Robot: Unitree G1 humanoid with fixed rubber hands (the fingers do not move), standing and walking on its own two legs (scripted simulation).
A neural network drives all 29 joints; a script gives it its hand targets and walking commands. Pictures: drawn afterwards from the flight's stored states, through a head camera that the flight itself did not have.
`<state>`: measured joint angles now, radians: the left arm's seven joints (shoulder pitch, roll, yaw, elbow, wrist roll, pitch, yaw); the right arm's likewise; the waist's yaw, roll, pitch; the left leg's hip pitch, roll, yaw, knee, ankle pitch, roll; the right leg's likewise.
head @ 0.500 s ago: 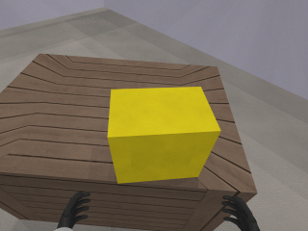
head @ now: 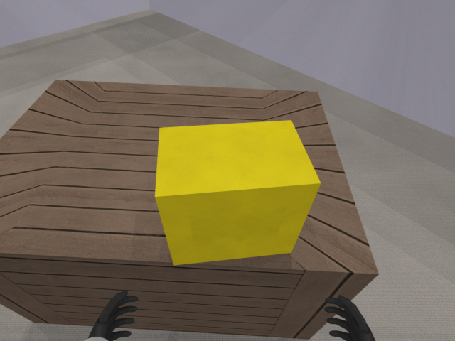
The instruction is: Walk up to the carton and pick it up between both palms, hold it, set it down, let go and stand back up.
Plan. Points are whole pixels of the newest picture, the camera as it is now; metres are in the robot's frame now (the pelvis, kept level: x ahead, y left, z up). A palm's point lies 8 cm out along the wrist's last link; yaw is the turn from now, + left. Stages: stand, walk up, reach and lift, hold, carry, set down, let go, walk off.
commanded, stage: let go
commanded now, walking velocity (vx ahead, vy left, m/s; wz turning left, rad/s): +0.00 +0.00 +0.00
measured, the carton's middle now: (230, 195) +0.43 +0.01 -0.01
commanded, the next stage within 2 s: stand in 0.34 s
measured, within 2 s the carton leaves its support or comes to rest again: neither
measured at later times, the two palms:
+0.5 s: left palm out of the picture +0.14 +0.24 -0.08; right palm out of the picture +0.15 -0.26 -0.07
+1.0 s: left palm out of the picture +0.07 +0.28 -0.10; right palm out of the picture +0.04 -0.25 -0.10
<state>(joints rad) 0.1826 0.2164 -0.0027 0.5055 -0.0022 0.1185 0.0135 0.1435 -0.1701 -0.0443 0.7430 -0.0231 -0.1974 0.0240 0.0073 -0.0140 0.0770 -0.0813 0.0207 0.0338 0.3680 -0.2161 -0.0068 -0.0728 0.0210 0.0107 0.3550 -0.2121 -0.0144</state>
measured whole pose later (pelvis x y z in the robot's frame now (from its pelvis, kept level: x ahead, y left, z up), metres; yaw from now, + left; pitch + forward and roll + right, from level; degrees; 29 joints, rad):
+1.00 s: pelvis -0.04 +0.02 -0.01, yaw +0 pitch -3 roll +0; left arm 0.29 0.29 0.02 0.70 0.02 -0.03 0.00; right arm 0.34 -0.27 -0.03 0.69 -0.01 -0.04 0.00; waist 0.00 -0.01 0.01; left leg -0.22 0.00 0.05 0.48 -0.21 0.02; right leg -0.21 0.00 0.02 0.46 -0.20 0.02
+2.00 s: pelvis -0.02 +0.02 -0.01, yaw -2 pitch -2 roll +0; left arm 0.30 0.29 -0.01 0.73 0.01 -0.02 0.01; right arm 0.34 -0.28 -0.01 0.68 -0.01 -0.02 0.00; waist 0.00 -0.01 0.00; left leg -0.22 0.00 0.06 0.51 -0.26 0.03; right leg -0.23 0.00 0.06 0.50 -0.24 0.02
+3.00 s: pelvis -0.02 +0.02 -0.01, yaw -3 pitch -1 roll +0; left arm 0.31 0.29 0.00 0.74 0.01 -0.01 0.01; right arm 0.34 -0.27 -0.01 0.70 -0.01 -0.01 -0.01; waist 0.00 -0.01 0.00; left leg -0.22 0.01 0.08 0.51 -0.26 0.02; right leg -0.24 0.01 0.09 0.51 -0.24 0.02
